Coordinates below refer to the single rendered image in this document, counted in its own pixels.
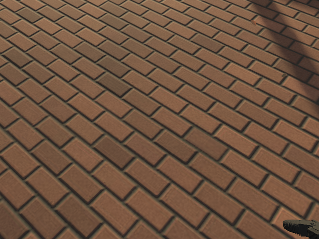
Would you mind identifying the right robot hand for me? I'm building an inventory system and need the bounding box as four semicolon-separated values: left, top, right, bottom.
283;219;319;239

